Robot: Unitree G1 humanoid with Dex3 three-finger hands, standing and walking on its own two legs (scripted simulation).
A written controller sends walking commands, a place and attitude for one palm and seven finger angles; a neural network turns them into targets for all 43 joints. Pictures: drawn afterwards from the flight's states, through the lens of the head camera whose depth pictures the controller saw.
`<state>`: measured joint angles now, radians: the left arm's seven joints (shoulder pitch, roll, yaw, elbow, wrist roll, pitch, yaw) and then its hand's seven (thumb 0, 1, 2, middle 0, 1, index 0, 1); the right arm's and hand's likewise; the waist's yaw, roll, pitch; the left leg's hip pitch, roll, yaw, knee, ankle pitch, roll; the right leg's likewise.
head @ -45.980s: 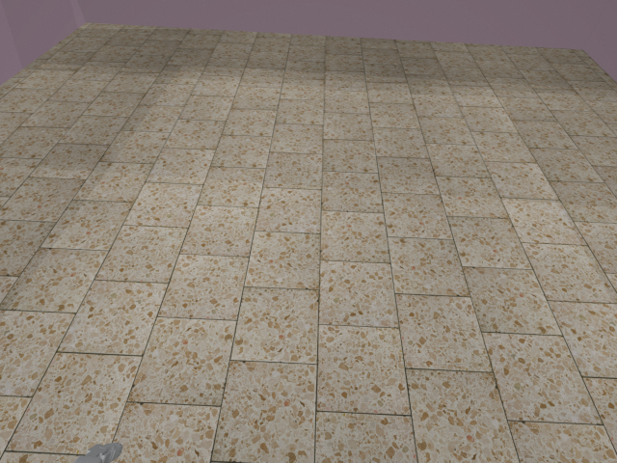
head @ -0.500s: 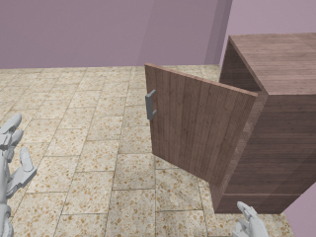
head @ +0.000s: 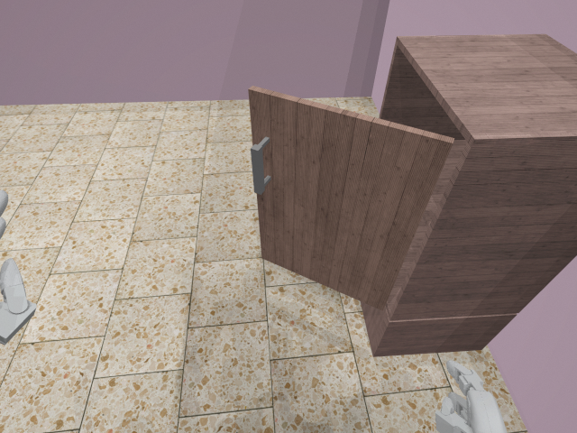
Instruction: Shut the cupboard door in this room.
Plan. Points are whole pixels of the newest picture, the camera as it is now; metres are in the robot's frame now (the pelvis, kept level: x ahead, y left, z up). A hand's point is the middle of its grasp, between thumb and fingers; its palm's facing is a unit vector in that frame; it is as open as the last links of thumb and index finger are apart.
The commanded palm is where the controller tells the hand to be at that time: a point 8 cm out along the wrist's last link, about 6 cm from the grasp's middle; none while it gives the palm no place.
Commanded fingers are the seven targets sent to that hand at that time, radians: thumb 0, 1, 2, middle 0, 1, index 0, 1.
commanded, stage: step back with the hand held close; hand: left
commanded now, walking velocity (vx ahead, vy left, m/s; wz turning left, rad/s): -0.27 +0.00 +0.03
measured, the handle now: (262, 165) +0.69 +0.10 -0.04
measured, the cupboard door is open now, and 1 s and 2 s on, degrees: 59 59 59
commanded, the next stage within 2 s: stop stepping back and stand still in 1.08 s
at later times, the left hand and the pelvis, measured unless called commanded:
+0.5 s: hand out of the picture +0.14 +0.26 +0.17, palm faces +0.46 -0.74 -0.49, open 7.4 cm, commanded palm +0.06 +0.30 +0.18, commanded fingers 0.00 0.90 0.90 -0.20 -0.30 -0.20 -0.30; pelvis -0.07 -0.01 -0.02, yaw +3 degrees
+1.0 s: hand out of the picture -0.01 +0.29 +0.19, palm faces +0.61 -0.67 -0.42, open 7.4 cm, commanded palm -0.09 +0.31 +0.18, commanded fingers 0.00 0.90 0.90 -0.20 -0.30 -0.20 -0.30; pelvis -0.17 -0.01 -0.02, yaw +11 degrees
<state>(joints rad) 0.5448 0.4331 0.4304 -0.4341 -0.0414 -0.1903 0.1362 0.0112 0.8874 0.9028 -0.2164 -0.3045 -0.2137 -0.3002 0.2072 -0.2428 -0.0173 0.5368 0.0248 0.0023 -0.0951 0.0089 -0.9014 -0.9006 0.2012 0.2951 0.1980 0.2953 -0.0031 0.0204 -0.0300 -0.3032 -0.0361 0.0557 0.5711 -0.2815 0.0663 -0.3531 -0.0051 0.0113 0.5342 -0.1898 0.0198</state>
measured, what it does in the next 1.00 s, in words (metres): walks backwards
